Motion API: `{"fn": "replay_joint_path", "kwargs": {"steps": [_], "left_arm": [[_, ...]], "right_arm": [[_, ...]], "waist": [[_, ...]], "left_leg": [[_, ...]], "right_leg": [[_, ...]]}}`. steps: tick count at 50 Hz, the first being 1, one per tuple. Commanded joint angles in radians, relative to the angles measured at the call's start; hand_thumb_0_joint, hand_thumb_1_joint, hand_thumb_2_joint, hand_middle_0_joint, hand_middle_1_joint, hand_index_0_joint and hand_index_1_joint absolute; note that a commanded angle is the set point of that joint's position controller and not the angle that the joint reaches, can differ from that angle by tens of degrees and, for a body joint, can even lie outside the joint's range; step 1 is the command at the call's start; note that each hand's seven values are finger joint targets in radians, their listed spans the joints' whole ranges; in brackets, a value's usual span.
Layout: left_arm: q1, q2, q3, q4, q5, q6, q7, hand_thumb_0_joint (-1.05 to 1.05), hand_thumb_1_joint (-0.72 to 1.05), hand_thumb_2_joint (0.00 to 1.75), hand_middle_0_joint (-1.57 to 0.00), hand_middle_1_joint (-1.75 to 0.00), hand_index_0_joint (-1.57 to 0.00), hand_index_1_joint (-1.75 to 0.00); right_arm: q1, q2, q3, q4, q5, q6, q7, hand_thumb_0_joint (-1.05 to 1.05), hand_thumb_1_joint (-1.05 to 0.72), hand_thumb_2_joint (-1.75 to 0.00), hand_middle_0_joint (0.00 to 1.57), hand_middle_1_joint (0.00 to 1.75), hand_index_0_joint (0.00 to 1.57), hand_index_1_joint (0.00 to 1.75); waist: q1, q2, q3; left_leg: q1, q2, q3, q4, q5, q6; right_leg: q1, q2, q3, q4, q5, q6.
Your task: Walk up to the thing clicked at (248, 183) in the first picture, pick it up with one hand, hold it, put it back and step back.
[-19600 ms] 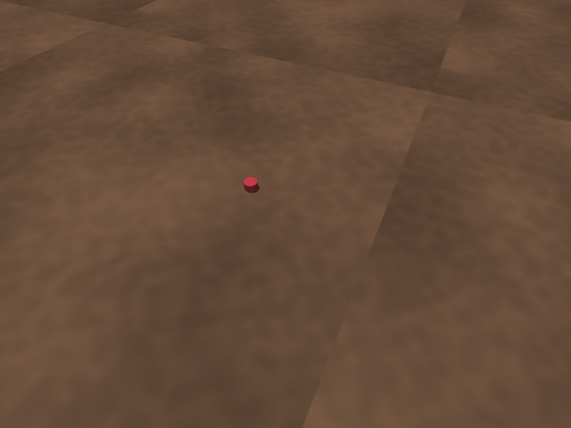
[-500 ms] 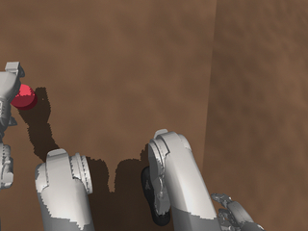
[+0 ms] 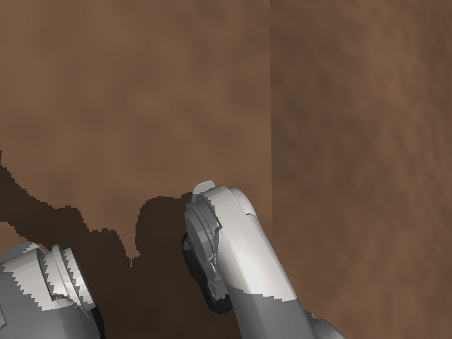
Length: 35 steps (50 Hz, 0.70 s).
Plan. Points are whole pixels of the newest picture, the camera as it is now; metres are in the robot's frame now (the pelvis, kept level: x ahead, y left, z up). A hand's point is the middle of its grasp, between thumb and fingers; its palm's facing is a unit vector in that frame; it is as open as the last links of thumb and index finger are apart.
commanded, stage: rest palm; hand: left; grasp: from above
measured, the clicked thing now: out of the picture +0.48 +0.30 -0.29
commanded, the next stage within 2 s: close in 0.92 s
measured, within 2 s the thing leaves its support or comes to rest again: neither
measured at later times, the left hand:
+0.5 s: hand out of the picture +0.46 +0.29 -0.25, palm faces -0.43 -0.14 -0.89, open 13.9 cm
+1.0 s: hand out of the picture +0.46 +0.30 -0.27, palm faces -0.47 -0.16 -0.87, open 13.9 cm
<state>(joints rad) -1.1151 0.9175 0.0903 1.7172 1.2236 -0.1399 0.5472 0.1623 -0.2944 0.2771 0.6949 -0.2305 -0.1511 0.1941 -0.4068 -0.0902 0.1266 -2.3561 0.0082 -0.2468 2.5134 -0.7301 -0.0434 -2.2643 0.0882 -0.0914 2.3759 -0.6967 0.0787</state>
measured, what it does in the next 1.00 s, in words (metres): stands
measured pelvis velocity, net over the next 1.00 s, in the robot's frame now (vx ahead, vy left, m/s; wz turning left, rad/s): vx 0.00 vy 0.01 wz -0.05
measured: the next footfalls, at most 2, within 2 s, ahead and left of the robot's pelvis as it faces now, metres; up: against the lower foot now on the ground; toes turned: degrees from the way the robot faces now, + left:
none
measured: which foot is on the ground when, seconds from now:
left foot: down 0.00-1.00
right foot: down 0.00-1.00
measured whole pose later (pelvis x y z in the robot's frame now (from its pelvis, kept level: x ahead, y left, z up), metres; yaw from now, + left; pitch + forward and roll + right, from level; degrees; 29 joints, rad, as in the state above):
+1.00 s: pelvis +0.00 +0.01 +0.00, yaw -3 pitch +29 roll -15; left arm -1.12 1.02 0.06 1.79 1.24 -0.18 0.62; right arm 0.11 -0.34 0.35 0.65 -0.27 -0.23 0.25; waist -0.42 -0.16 0.19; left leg -2.33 0.01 -0.30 2.54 -0.74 -0.03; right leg -2.22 0.09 -0.14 2.35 -0.69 0.08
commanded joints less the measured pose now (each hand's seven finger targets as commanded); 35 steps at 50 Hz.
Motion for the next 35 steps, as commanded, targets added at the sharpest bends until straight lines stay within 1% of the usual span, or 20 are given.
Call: {"fn": "replay_joint_path", "kwargs": {"steps": [1, 2, 3, 5, 6, 9, 10, 11, 14, 15, 18, 21, 23, 24, 26, 30, 31, 32, 33, 35], "left_arm": [[-0.205, 0.240, 0.031, -0.108, -0.018, -0.021, 0.028, 0.00, -0.48, 0.93, -0.08, -0.99, -0.10, -0.98], [-0.206, 0.247, 0.035, -0.109, -0.004, -0.028, 0.031, 0.00, -0.49, 0.93, -0.08, -1.01, -0.09, -0.99], [-0.220, 0.205, 0.004, -0.125, -0.005, -0.036, 0.027, 0.00, -0.49, 0.93, -0.07, -1.00, -0.09, -0.98], [-0.231, 0.229, 0.017, -0.123, 0.005, -0.052, 0.035, 0.00, -0.49, 0.94, -0.08, -1.00, -0.09, -0.98], [-0.229, 0.257, 0.031, -0.160, 0.010, -0.063, 0.045, 0.00, -0.48, 0.93, -0.07, -1.00, -0.09, -0.98], [-0.223, 0.220, -0.001, -0.089, 0.034, -0.075, 0.064, 0.00, -0.48, 0.95, -0.09, -1.00, -0.10, -0.99], [-0.238, 0.227, 0.010, -0.109, 0.034, -0.082, 0.076, 0.00, -0.49, 0.95, -0.08, -1.01, -0.09, -0.99], [-0.249, 0.173, -0.039, -0.094, 0.036, -0.082, 0.078, 0.00, -0.49, 0.94, -0.08, -1.00, -0.09, -0.99], [-0.256, 0.205, -0.026, -0.103, 0.040, -0.083, 0.111, 0.00, -0.49, 0.94, -0.07, -1.01, -0.08, -1.00], [-0.251, 0.183, -0.042, -0.066, 0.045, -0.076, 0.116, 0.00, -0.48, 0.94, -0.07, -1.01, -0.09, -1.00], [-0.262, 0.195, -0.044, -0.037, 0.056, -0.063, 0.137, 0.00, -0.48, 0.93, -0.07, -1.03, -0.09, -1.01], [-0.270, 0.182, -0.051, -0.020, 0.052, -0.041, 0.149, 0.00, -0.48, 0.92, -0.07, -1.04, -0.09, -1.01], [-0.316, 0.229, -0.026, -0.076, 0.048, -0.035, 0.160, 0.00, -0.48, 0.92, -0.07, -1.03, -0.09, -1.01], [-0.276, 0.201, -0.041, -0.010, 0.048, -0.021, 0.157, 0.00, -0.48, 0.92, -0.06, -1.04, -0.08, -1.02], [-0.280, 0.194, -0.047, -0.010, 0.042, -0.011, 0.154, 0.00, -0.47, 0.90, -0.06, -1.05, -0.09, -1.02], [-0.298, 0.240, -0.030, -0.044, 0.023, 0.004, 0.147, 0.00, -0.48, 0.91, -0.07, -1.03, -0.09, -1.01], [-0.277, 0.248, -0.023, -0.024, 0.022, 0.010, 0.147, 0.00, -0.48, 0.91, -0.07, -1.03, -0.09, -1.01], [-0.279, 0.220, -0.038, -0.032, 0.018, 0.010, 0.140, 0.00, -0.48, 0.91, -0.07, -1.04, -0.09, -1.01], [-0.257, 0.237, -0.022, 0.000, 0.014, 0.013, 0.137, 0.00, -0.48, 0.90, -0.07, -1.05, -0.09, -1.02], [-0.259, 0.242, -0.031, -0.007, 0.000, 0.008, 0.126, 0.00, -0.48, 0.91, -0.07, -1.05, -0.09, -1.03]], "right_arm": [[0.193, -0.324, -0.093, 0.005, -0.003, -0.002, -0.009, 0.00, -0.90, -0.90, 0.20, 0.30, 0.20, 0.30], [0.199, -0.335, -0.092, 0.003, -0.007, -0.002, -0.005, 0.00, -0.90, -0.90, 0.20, 0.30, 0.20, 0.30], [0.183, -0.329, -0.089, -0.017, -0.006, -0.007, -0.002, 0.00, -0.89, -0.90, 0.20, 0.30, 0.20, 0.30], [0.183, -0.342, -0.094, -0.004, -0.009, -0.008, -0.002, 0.00, -0.89, -0.90, 0.20, 0.30, 0.20, 0.30], [0.186, -0.342, -0.093, 0.000, -0.011, -0.005, -0.002, 0.00, -0.89, -0.90, 0.20, 0.30, 0.20, 0.30], [0.176, -0.336, -0.083, 0.004, -0.023, -0.010, 0.009, 0.00, -0.90, -0.90, 0.20, 0.30, 0.20, 0.30], [0.186, -0.339, -0.085, 0.005, -0.024, -0.010, 0.010, 0.00, -0.89, -0.90, 0.20, 0.30, 0.20, 0.30], [0.160, -0.326, -0.077, -0.007, -0.024, -0.017, 0.013, 0.00, -0.90, -0.90, 0.20, 0.30, 0.20, 0.30], [0.151, -0.341, -0.080, 0.002, -0.025, -0.026, 0.013, 0.00, -0.89, -0.90, 0.20, 0.30, 0.20, 0.30], [0.152, -0.346, -0.080, 0.007, -0.027, -0.033, 0.018, 0.00, -0.90, -0.90, 0.20, 0.30, 0.20, 0.30], [0.134, -0.349, -0.079, 0.006, -0.027, -0.038, 0.020, 0.00, -0.90, -0.90, 0.20, 0.30, 0.20, 0.30], [0.129, -0.356, -0.075, 0.002, -0.035, -0.050, 0.029, 0.00, -0.90, -0.90, 0.20, 0.30, 0.20, 0.30], [0.129, -0.367, -0.073, -0.005, -0.025, -0.051, 0.026, 0.00, -0.90, -0.90, 0.20, 0.30, 0.20, 0.30], [0.121, -0.361, -0.070, -0.007, -0.025, -0.053, 0.030, 0.00, -0.90, -0.90, 0.20, 0.30, 0.20, 0.30], [0.118, -0.369, -0.072, -0.005, -0.028, -0.064, 0.037, 0.00, -0.90, -0.90, 0.20, 0.30, 0.20, 0.30], [0.115, -0.378, -0.063, -0.016, -0.019, -0.071, 0.037, 0.00, -0.90, -0.90, 0.20, 0.30, 0.20, 0.30], [0.116, -0.379, -0.057, -0.020, -0.020, -0.070, 0.039, 0.00, -0.90, -0.90, 0.20, 0.30, 0.20, 0.30], [0.115, -0.374, -0.056, -0.024, -0.017, -0.076, 0.043, 0.00, -0.90, -0.90, 0.20, 0.30, 0.20, 0.30], [0.117, -0.378, -0.055, -0.015, -0.019, -0.079, 0.045, 0.00, -0.90, -0.90, 0.20, 0.30, 0.20, 0.30], [0.111, -0.379, -0.051, -0.028, -0.015, -0.082, 0.045, 0.00, -0.91, -0.90, 0.20, 0.30, 0.20, 0.30]], "waist": [[-0.004, 0.458, -0.714], [-0.009, 0.464, -0.685], [-0.011, 0.464, -0.678], [-0.022, 0.485, -0.663], [-0.011, 0.510, -0.701], [-0.039, 0.472, -0.640], [-0.038, 0.476, -0.649], [-0.040, 0.472, -0.629], [-0.030, 0.493, -0.655], [-0.045, 0.490, -0.619], [-0.046, 0.480, -0.612], [-0.057, 0.486, -0.588], [-0.044, 0.516, -0.642], [-0.051, 0.506, -0.610], [-0.060, 0.490, -0.579], [-0.050, 0.522, -0.633], [-0.051, 0.514, -0.630], [-0.056, 0.516, -0.615], [-0.056, 0.499, -0.592], [-0.061, 0.479, -0.583]], "left_leg": [[0.501, 0.023, 0.126, -0.227, 0.314, 0.060], [0.490, 0.022, 0.127, -0.225, 0.304, 0.058], [0.493, 0.023, 0.123, -0.225, 0.295, 0.056], [0.517, 0.026, 0.116, -0.219, 0.283, 0.051], [0.537, 0.027, 0.109, -0.238, 0.297, 0.049], [0.497, 0.030, 0.109, -0.217, 0.267, 0.054], [0.497, 0.030, 0.107, -0.225, 0.269, 0.054], [0.490, 0.030, 0.110, -0.217, 0.249, 0.058], [0.524, 0.032, 0.105, -0.228, 0.253, 0.051], [0.519, 0.032, 0.107, -0.224, 0.254, 0.049], [0.504, 0.035, 0.102, -0.227, 0.234, 0.050], [0.507, 0.035, 0.100, -0.235, 0.227, 0.048], [0.536, 0.035, 0.095, -0.241, 0.264, 0.044], [0.523, 0.037, 0.094, -0.239, 0.258, 0.043], [0.501, 0.035, 0.095, -0.234, 0.228, 0.046], [0.550, 0.041, 0.083, -0.244, 0.263, 0.041], [0.539, 0.041, 0.084, -0.240, 0.265, 0.042], [0.535, 0.040, 0.084, -0.235, 0.267, 0.042], [0.512, 0.040, 0.082, -0.232, 0.249, 0.044], [0.483, 0.040, 0.088, -0.227, 0.226, 0.051]], "right_leg": [[0.473, 0.016, -0.148, -0.209, 0.365, -0.094], [0.456, 0.014, -0.151, -0.211, 0.355, -0.097], [0.440, 0.018, -0.155, -0.210, 0.344, -0.099], [0.405, 0.016, -0.164, -0.206, 0.325, -0.105], [0.438, 0.019, -0.167, -0.208, 0.337, -0.102], [0.419, 0.021, -0.172, -0.203, 0.332, -0.095], [0.427, 0.022, -0.171, -0.214, 0.336, -0.094], [0.412, 0.026, -0.167, -0.216, 0.326, -0.093], [0.408, 0.027, -0.177, -0.219, 0.321, -0.096], [0.390, 0.024, -0.182, -0.209, 0.322, -0.095], [0.388, 0.031, -0.182, -0.217, 0.310, -0.095], [0.372, 0.029, -0.186, -0.214, 0.305, -0.095], [0.385, 0.026, -0.188, -0.209, 0.326, -0.096], [0.378, 0.027, -0.189, -0.201, 0.327, -0.099], [0.361, 0.024, -0.189, -0.203, 0.301, -0.094], [0.391, 0.028, -0.187, -0.200, 0.325, -0.099], [0.404, 0.029, -0.186, -0.202, 0.328, -0.098], [0.394, 0.027, -0.187, -0.193, 0.329, -0.098], [0.386, 0.026, -0.189, -0.194, 0.315, -0.096], [0.402, 0.031, -0.181, -0.212, 0.301, -0.094]]}}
